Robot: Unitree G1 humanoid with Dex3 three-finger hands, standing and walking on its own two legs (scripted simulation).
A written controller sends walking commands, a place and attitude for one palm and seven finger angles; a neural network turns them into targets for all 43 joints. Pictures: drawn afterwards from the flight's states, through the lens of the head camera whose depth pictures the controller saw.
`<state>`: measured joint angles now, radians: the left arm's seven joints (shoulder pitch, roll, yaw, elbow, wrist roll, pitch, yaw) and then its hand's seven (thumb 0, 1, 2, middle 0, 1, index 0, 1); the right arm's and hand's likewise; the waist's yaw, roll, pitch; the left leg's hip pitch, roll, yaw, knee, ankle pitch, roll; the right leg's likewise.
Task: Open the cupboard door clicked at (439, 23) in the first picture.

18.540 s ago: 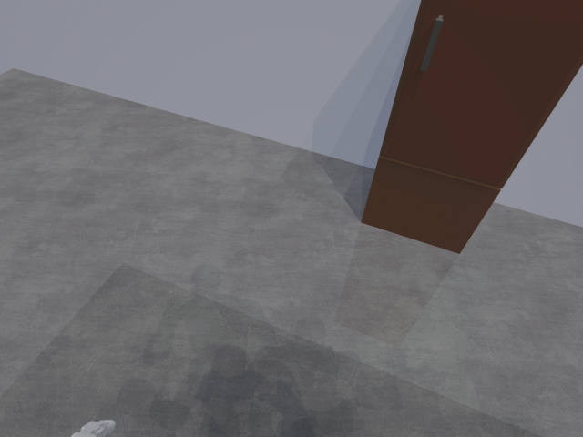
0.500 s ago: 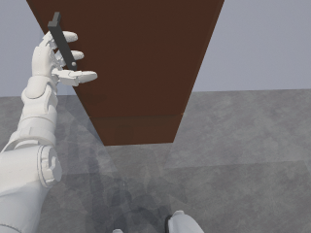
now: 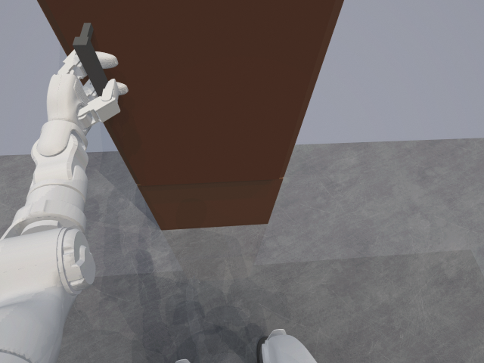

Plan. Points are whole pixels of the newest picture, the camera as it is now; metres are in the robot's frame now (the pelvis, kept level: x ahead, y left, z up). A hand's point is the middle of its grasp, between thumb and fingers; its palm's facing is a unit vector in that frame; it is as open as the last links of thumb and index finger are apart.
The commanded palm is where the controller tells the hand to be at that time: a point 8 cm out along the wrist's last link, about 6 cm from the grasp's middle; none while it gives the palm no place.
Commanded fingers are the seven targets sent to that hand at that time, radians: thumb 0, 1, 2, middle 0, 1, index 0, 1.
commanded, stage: pull the door open along its arc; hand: left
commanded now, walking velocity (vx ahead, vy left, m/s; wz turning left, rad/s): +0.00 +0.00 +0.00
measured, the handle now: (100, 71) +0.57 +0.18 +0.12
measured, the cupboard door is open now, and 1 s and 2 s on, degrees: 0 31 40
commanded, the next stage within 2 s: open thumb and fingers to let go in 1.24 s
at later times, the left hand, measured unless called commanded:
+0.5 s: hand (114, 134) +0.45 +0.15 +0.11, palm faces -0.08 -1.00 +0.00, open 6.0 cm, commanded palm +0.39 +0.20 +0.11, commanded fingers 0.00 0.90 0.90 -0.40 -1.35 -0.40 -1.35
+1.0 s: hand (166, 196) +0.34 +0.07 +0.11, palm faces +0.37 -0.93 +0.00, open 6.0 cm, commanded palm +0.27 +0.10 +0.11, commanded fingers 0.00 0.90 0.90 -0.40 -1.35 -0.40 -1.35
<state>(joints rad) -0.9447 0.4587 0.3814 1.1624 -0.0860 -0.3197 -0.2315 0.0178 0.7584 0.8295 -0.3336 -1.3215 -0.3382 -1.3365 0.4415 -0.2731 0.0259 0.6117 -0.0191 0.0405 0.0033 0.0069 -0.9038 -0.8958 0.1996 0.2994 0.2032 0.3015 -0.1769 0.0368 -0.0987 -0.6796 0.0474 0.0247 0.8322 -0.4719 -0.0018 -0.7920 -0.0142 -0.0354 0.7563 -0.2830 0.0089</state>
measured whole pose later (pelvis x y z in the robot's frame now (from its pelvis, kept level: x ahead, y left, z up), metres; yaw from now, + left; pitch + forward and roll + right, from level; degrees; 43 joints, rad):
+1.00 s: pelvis +0.01 -0.01 +0.02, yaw +2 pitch +6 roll +0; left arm -0.05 -0.12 -0.15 0.09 0.07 -0.02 0.51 0.03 0.73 0.80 -0.31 -1.28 -0.32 -1.32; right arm 0.19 -0.16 0.01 0.55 -0.06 0.07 0.02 0.01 -0.90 -0.90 0.20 0.30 0.20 0.30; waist 0.01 0.05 -0.09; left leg -0.32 0.03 0.00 0.64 -0.42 -0.02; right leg -0.46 -0.03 -0.06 0.64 -0.29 0.00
